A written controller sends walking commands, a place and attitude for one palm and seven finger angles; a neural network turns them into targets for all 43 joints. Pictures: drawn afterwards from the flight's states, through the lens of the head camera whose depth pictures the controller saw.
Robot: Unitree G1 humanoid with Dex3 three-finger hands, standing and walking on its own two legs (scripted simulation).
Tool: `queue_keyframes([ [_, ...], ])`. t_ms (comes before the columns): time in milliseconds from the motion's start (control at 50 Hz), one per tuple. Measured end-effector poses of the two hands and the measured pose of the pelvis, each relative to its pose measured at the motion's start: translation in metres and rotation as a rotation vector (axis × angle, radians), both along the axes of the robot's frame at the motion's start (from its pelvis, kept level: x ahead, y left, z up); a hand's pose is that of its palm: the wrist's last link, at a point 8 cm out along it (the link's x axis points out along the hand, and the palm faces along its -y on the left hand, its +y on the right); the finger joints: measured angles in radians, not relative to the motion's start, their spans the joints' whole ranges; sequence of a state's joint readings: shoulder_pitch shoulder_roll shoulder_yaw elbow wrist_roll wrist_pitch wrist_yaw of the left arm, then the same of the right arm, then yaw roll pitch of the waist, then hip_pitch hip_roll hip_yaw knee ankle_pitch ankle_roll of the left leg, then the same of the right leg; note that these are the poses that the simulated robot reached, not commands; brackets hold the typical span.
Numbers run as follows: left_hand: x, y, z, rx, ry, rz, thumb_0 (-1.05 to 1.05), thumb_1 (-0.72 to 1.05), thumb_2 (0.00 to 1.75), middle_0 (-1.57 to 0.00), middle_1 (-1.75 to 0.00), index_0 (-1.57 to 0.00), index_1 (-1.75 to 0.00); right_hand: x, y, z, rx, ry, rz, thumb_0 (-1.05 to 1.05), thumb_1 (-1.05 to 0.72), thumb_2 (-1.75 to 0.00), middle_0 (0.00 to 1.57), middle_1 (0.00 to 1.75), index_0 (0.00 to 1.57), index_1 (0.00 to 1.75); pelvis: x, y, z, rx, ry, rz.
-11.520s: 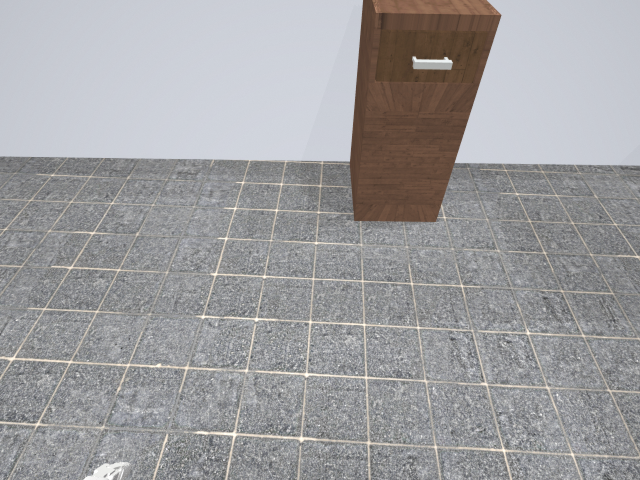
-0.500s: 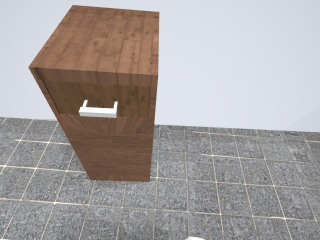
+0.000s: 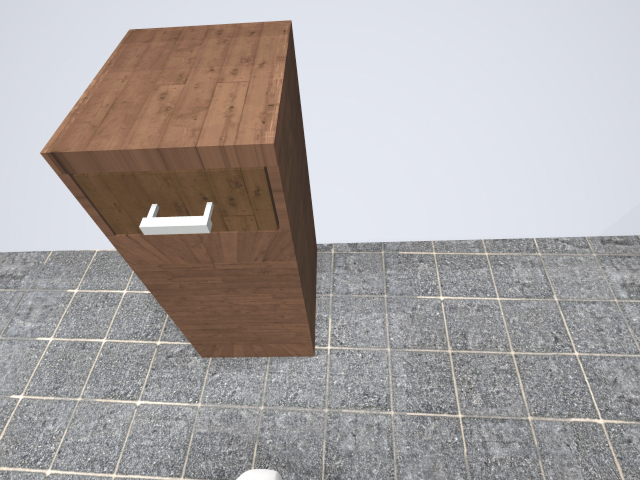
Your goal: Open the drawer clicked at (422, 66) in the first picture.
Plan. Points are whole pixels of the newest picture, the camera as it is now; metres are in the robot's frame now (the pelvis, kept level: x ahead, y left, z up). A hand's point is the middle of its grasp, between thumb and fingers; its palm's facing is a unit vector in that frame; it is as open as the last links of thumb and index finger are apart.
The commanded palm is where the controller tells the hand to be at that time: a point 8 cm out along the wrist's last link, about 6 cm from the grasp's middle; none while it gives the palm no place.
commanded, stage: come to a stop and stand still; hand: left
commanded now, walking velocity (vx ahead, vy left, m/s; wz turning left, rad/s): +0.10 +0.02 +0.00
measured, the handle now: (179, 216) +0.52 +0.31 -0.03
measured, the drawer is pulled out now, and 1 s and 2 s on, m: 0.00 0.00 0.00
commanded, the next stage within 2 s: look again from close up in 0.98 s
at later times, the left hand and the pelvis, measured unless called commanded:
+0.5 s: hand out of the picture +0.04 +0.21 -0.18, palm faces +0.00 -0.98 -0.21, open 7.4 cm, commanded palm none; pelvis +0.02 +0.02 -0.01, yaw -2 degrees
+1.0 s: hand out of the picture +0.04 +0.17 -0.18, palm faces +0.04 -0.98 -0.21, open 7.3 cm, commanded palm none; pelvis +0.04 +0.00 +0.00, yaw +0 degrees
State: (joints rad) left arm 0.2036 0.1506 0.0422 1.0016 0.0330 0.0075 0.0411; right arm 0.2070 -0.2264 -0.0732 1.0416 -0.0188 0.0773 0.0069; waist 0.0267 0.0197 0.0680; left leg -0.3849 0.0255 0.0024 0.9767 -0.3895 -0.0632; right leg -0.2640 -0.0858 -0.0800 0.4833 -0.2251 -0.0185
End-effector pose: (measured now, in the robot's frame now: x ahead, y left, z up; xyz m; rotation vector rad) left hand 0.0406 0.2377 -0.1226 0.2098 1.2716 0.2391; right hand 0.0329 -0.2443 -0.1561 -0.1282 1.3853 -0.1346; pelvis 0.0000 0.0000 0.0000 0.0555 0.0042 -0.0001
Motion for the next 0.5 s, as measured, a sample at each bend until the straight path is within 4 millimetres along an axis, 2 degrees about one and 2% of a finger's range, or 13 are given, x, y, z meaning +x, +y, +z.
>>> queue_keyframes([
  [140,-0.045,0.031,-0.019,-0.039,0.090,0.042,0.01,0.91,0.90,-0.20,-0.30,-0.21,-0.30,0.014,0.024,0.011,-0.046,-0.089,0.035,0.00,-0.92,-0.90,0.20,0.30,0.20,0.30,-0.007,0.026,-0.005,-0.032,0.007,-0.005],
  [180,-0.053,0.042,-0.030,-0.056,0.114,0.053,0.01,0.91,0.90,-0.20,-0.30,-0.21,-0.30,0.013,0.034,0.010,-0.064,-0.114,0.036,0.00,-0.91,-0.90,0.20,0.30,0.20,0.30,-0.007,0.036,-0.012,-0.057,0.009,-0.002],
  [240,-0.058,0.049,-0.033,-0.076,0.142,0.056,0.01,0.91,0.90,-0.20,-0.30,-0.20,-0.30,0.005,0.053,0.017,-0.058,-0.100,0.034,0.00,-0.92,-0.90,0.20,0.30,0.20,0.30,-0.002,0.041,-0.008,-0.050,0.005,-0.004],
  [380,-0.043,0.042,-0.029,-0.107,0.165,0.033,0.01,0.91,0.90,-0.19,-0.30,-0.20,-0.30,-0.014,0.065,0.017,-0.053,-0.021,-0.003,0.00,-0.94,-0.90,0.20,0.30,0.20,0.30,0.012,0.041,-0.002,-0.044,0.017,-0.006],
  [500,-0.006,0.021,-0.029,-0.081,0.139,-0.024,0.01,0.91,0.90,-0.19,-0.30,-0.20,-0.30,-0.033,0.051,-0.001,-0.015,0.054,-0.069,0.00,-0.92,-0.90,0.20,0.30,0.20,0.30,0.020,0.022,-0.010,-0.027,0.018,-0.027],
])
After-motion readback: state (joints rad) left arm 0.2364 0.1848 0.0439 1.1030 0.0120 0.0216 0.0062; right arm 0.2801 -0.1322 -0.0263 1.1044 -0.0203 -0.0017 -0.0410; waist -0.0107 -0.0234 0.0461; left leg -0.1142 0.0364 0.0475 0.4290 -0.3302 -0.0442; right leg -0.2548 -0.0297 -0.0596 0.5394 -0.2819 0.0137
